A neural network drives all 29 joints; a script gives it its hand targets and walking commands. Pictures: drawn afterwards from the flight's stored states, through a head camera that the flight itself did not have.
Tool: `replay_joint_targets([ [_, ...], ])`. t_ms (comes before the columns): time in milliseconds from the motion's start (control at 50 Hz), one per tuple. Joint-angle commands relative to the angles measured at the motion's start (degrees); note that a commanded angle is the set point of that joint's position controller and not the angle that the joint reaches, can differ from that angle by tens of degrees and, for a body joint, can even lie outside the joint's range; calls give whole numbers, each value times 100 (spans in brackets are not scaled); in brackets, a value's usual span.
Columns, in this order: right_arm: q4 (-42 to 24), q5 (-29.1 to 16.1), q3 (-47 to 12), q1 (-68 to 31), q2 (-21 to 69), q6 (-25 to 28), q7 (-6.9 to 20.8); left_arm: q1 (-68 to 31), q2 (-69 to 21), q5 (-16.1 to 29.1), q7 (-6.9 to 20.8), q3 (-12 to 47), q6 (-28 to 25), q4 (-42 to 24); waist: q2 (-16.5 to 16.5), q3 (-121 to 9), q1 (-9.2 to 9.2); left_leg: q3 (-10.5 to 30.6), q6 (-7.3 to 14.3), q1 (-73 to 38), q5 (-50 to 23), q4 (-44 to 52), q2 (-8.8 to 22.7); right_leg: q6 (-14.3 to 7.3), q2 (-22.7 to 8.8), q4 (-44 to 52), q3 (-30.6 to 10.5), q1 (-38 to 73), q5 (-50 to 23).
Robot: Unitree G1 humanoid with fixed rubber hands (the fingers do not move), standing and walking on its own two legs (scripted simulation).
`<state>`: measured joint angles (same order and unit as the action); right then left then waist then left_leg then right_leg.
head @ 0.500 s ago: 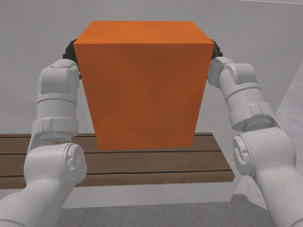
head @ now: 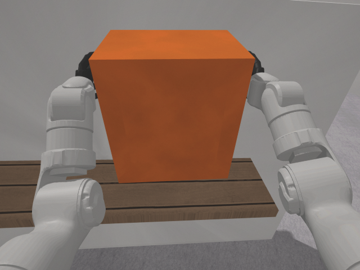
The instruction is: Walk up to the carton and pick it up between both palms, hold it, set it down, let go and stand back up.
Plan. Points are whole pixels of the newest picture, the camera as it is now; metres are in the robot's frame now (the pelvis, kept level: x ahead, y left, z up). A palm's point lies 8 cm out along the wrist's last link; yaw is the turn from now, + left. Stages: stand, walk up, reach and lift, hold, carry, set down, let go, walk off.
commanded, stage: hold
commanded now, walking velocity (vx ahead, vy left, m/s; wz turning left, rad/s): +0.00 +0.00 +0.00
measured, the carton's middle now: (172, 107) +0.37 -0.01 +0.25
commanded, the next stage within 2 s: set down in 1.98 s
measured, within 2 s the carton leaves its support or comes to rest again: neither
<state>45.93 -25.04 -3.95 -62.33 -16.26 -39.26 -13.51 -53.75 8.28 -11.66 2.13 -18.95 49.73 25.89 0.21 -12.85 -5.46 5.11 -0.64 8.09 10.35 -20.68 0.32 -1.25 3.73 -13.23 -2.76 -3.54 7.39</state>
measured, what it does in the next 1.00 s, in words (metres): stands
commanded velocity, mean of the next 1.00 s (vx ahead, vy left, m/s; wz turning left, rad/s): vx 0.00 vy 0.00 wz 0.00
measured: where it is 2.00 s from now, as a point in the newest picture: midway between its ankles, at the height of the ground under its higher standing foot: outside the picture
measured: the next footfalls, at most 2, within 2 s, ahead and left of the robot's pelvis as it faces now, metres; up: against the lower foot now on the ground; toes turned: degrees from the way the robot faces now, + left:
none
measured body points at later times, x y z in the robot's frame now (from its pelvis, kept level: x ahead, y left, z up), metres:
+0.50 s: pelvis +0.00 +0.00 +0.00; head -0.11 +0.02 +0.44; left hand +0.38 +0.17 +0.31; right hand +0.37 -0.18 +0.32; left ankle +0.01 +0.12 -0.75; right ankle +0.00 -0.11 -0.75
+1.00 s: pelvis +0.00 +0.00 +0.00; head -0.10 +0.02 +0.44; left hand +0.38 +0.17 +0.31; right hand +0.37 -0.18 +0.32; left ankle +0.01 +0.12 -0.75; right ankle +0.00 -0.11 -0.75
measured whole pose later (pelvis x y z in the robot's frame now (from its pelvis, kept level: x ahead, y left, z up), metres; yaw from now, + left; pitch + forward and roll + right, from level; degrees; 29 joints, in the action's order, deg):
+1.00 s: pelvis +0.00 +0.00 +0.00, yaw +0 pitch -2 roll -1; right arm 47.0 -24.2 -3.1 -63.3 -15.9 -39.4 -13.5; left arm -55.0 8.8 -11.7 2.4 -19.0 49.4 27.5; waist 0.2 -13.2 -5.3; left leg 5.0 -0.6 8.6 10.0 -20.5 0.3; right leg -1.2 3.6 -13.3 -2.8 -4.2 7.2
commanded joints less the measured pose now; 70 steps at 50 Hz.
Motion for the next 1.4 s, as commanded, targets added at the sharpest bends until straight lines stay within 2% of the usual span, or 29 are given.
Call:
replay_joint_targets([
  [0,-2101,-973,-770,-4186,3719,179,847,-4189,-3214,1202,906,1932,-449,-959,-172,-1555,-14,-144,-102,-353,-1203,147,-145,222,-46,-45,-35,563,-1322],
  [280,-1794,-848,-635,-4254,3645,153,908,-4299,-3228,1213,941,1873,-461,-707,-244,-1483,6,-134,-129,-189,-902,244,-85,124,-39,-2,-71,451,-883],
  [680,-1890,-916,-672,-4264,3683,186,882,-4290,-3199,1213,939,1853,-489,-753,-200,-1558,-7,-138,-107,-269,-1069,184,-123,177,-52,-20,-54,506,-1119],
  [1380,-1884,-901,-669,-4251,3662,180,896,-4276,-3219,1214,934,1869,-475,-764,-215,-1544,-4,-137,-116,-268,-1058,195,-107,158,-42,-15,-59,489,-1071],
])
